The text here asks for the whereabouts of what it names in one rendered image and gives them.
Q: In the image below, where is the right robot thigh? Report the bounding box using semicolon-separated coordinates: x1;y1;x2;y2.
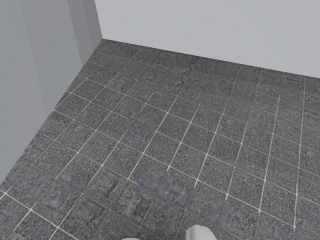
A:
185;225;217;240

